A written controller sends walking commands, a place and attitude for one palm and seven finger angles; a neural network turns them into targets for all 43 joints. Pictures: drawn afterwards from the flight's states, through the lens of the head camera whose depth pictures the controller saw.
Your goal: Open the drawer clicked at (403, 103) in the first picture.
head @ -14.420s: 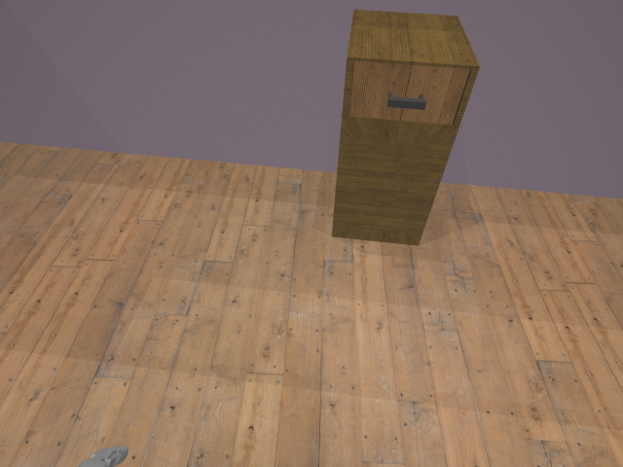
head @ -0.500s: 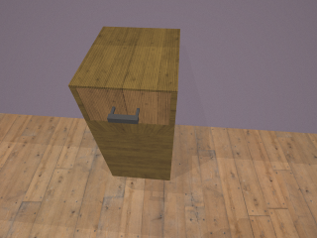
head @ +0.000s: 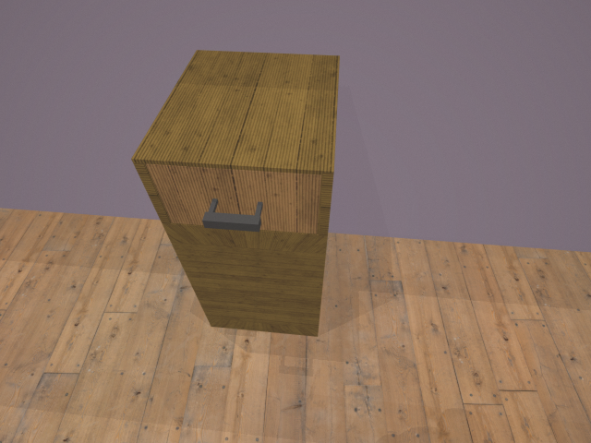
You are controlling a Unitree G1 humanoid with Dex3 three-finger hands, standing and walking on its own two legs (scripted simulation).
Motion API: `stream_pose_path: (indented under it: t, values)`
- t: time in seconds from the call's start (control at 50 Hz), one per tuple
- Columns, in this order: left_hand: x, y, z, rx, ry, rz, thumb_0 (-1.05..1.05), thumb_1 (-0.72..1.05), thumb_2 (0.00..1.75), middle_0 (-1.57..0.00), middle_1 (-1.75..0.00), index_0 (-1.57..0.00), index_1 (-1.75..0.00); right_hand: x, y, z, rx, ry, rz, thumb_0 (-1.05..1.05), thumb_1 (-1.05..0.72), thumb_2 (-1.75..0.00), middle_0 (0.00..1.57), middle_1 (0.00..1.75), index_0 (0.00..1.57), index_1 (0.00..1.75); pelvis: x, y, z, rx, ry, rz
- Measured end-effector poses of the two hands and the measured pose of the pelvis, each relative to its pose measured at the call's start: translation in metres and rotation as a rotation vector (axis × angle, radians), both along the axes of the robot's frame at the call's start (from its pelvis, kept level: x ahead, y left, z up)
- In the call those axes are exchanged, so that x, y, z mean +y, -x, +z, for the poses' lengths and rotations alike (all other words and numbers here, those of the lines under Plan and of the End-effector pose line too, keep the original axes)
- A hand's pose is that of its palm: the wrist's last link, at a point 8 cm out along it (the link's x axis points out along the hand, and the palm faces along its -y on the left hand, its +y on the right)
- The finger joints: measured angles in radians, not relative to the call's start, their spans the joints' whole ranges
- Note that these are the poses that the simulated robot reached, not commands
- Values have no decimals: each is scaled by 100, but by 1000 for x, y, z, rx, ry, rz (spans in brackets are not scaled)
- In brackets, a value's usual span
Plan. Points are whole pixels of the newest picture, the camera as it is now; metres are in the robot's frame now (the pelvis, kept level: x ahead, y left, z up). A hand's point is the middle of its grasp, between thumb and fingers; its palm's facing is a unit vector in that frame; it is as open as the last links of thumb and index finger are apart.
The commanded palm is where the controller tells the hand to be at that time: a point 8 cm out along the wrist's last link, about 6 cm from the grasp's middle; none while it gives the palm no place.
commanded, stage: come to a stop and stand still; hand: left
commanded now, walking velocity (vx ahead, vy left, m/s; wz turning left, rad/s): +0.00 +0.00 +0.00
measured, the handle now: (234, 213) +0.54 +0.15 -0.08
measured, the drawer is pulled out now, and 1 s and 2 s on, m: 0.00 0.00 0.00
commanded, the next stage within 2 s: look again from close up in 0.84 s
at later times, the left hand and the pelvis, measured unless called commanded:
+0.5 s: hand out of the picture -0.03 +0.24 -0.17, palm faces +0.00 -0.98 -0.18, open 7.4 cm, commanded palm none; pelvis -0.05 +0.07 +0.00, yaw -1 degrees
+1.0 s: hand out of the picture -0.10 +0.24 -0.17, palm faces +0.01 -0.99 -0.14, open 7.4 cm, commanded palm none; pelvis -0.06 +0.09 +0.01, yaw -1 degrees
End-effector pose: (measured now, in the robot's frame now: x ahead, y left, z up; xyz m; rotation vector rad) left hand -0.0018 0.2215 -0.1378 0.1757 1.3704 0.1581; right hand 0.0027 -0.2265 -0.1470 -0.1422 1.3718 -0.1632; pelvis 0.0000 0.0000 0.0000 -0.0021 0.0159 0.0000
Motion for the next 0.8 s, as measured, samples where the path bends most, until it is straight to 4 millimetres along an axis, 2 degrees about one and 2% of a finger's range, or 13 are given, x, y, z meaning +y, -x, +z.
stream_pose_path:
  t: [0.08, 0.18, 0.28, 0.4, 0.62, 0.7, 0.8]
  values:
    - [13, -3, -3, -43, -7, 7, 1, 91, 90, -20, -29, -20, -30, 3, -7, 2, -42, 24, -3, 0, -91, -90, 20, 30, 20, 30, 10, 4, -2, -16, 6, 0]
    - [28, -7, -7, -84, 10, -1, 1, 91, 90, -20, -29, -20, -30, 17, -14, 11, -113, 42, 1, 0, -91, -90, 20, 30, 20, 30, 25, 12, -2, -42, 2, -15]
    - [44, -4, -6, -111, 20, -17, 1, 91, 90, -20, -29, -20, -30, 37, -9, 15, -146, 35, 13, 0, -91, -90, 20, 30, 20, 30, 41, 25, 0, -56, 11, -23]
    - [61, 12, -6, -101, 29, -25, 1, 91, 90, -20, -29, -20, -30, 54, 17, 17, -119, 34, 13, 0, -92, -90, 20, 30, 20, 30, 60, 40, 2, -58, 14, -25]
    - [80, 65, -7, 22, 40, -14, 1, 91, 90, -20, -29, -20, -30, 82, 77, 15, 11, 15, -24, 0, -91, -90, 20, 30, 20, 30, 82, 57, 5, -49, 9, -26]
    - [81, 81, -7, 61, 46, -5, 1, 91, 90, -20, -29, -20, -30, 89, 91, 14, 44, 7, -39, 0, -91, -90, 20, 30, 20, 30, 86, 60, 5, -47, 8, -27]
    - [78, 93, -7, 87, 56, 6, 1, 91, 90, -20, -29, -20, -30, 95, 98, 13, 60, -2, -48, 0, -91, -90, 20, 30, 20, 30, 89, 62, 6, -46, 7, -26]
